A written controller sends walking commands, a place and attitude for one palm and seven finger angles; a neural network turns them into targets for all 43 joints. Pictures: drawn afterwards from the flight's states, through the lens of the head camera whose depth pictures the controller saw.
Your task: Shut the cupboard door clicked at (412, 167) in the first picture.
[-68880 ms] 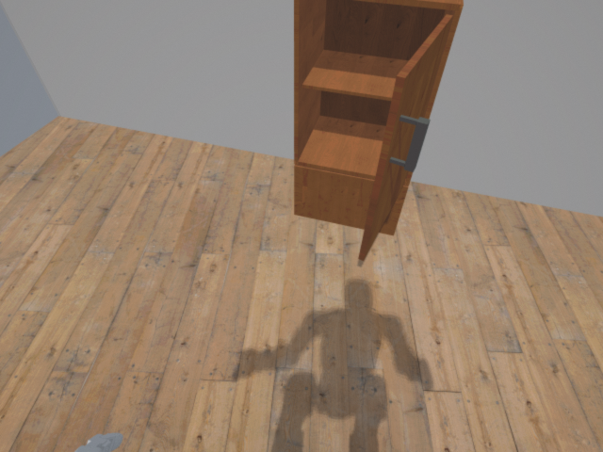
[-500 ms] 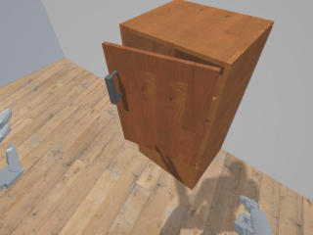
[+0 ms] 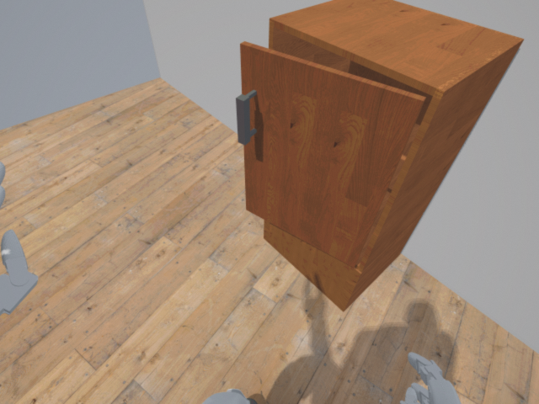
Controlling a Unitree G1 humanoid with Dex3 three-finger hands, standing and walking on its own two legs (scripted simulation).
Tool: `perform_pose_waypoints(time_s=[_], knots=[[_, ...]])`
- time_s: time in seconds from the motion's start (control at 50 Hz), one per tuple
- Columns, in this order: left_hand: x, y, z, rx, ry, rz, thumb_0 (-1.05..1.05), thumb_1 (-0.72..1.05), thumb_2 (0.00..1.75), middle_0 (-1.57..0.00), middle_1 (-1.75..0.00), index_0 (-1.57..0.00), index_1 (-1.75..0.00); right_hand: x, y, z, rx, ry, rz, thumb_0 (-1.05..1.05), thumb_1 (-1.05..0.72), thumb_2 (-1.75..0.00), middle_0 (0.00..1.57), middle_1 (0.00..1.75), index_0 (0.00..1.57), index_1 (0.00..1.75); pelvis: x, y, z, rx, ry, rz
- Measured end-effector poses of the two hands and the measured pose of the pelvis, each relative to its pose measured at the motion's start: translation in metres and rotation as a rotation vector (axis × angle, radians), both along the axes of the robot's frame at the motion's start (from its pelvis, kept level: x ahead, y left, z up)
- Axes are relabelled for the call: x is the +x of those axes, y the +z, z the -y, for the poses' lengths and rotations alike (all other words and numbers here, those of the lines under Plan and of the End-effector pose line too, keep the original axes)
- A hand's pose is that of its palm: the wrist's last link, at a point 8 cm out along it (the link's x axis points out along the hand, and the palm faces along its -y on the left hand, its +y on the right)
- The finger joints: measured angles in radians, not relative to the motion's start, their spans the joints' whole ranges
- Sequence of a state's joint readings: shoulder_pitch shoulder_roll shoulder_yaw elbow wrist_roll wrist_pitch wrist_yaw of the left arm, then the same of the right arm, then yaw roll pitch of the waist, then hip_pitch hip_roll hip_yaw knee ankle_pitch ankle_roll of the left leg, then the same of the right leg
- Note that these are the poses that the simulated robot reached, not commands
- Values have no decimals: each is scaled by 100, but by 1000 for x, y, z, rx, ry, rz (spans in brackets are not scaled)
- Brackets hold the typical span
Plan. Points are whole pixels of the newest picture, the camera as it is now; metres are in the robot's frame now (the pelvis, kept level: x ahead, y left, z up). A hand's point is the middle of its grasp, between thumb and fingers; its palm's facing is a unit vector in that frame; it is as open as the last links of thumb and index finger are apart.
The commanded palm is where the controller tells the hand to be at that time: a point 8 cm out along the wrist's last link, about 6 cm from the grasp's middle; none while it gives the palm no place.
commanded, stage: step back with the hand held close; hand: left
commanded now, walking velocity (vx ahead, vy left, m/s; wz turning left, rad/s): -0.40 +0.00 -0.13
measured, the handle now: (248, 117) +0.78 +0.13 +0.00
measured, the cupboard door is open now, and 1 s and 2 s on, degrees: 14 14 14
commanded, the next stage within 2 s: stop stepping back and stand still in 0.30 s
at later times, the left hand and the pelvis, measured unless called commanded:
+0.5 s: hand out of the picture +0.06 +0.31 +0.19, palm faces +0.48 -0.82 -0.32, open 7.4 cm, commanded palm +0.02 +0.34 +0.19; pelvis -0.14 +0.05 +0.00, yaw -4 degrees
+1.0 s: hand out of the picture -0.03 +0.36 +0.18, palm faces +0.44 -0.83 -0.35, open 7.4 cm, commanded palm -0.09 +0.38 +0.19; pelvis -0.27 +0.10 +0.02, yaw -8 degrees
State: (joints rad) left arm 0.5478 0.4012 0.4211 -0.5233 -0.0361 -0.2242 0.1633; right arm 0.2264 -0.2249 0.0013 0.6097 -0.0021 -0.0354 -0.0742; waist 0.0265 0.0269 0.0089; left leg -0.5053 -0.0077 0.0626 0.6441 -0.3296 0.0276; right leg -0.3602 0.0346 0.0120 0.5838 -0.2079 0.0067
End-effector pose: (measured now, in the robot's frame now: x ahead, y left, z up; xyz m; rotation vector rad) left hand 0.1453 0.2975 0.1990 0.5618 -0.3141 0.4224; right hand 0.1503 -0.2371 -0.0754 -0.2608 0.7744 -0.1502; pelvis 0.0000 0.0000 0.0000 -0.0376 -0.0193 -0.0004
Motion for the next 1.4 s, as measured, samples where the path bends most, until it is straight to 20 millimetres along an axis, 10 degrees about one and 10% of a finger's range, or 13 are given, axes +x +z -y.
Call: perform_pose_waypoints(time_s=[0.18, 0.36, 0.62, 0.8, 0.94, 1.1, 1.3, 1.4], knots=[[-18, -1, -21, 5, -51, 52, 1, 89, 90, -21, -30, -22, -31, -39, 8, -12, -31, -27, 51, 1, -90, -90, 20, 30, 20, 30, -49, -4, -13, -68, 30, 2], [-110, 7, -27, 79, -54, 110, 1, 89, 90, -21, -30, -22, -31, -79, -4, -35, 23, 45, 95, 1, -90, -90, 20, 30, 20, 30, -112, -19, -18, -50, -5, -19], [-124, -15, -65, -137, -104, 51, 1, 89, 90, -21, -30, -21, -31, -196, 28, -68, -8, -65, 117, 1, -90, -90, 20, 30, 21, 30, -195, 4, -65, -21, -80, 31], [-218, 24, -41, 109, -276, -10, 1, 89, 90, -21, -30, -22, -31, -296, 17, -63, 8, -149, 26, 1, -90, -90, 20, 30, 21, 30, -253, 5, -75, 22, -151, -25], [-225, 17, -95, -41, -60, 52, 1, 89, 90, -22, -30, -22, -31, -351, 6, -66, -3, -232, -85, 2, -90, -90, 20, 30, 20, 30, -266, 17, -91, 45, -151, -25], [-209, -31, -97, -166, -142, -53, 1, 89, 90, -21, -30, -21, -31, -353, 3, -90, -73, -232, -65, 2, -91, -90, 20, 30, 20, 30, -269, 3, -124, 37, -114, -12], [-203, 34, -91, 130, -214, 24, 1, 89, 90, -21, -30, -22, -31, -314, 6, -130, 83, -152, -10, 1, -90, -90, 20, 30, 21, 30, -261, 12, -117, 11, -147, -20], [-190, 11, -91, 106, -110, -84, 1, 89, 90, -21, -30, -21, -31, -292, -19, -119, 132, -144, -26, 1, -90, -90, 20, 30, 21, 30, -247, 3, -108, 11, -144, -32]])
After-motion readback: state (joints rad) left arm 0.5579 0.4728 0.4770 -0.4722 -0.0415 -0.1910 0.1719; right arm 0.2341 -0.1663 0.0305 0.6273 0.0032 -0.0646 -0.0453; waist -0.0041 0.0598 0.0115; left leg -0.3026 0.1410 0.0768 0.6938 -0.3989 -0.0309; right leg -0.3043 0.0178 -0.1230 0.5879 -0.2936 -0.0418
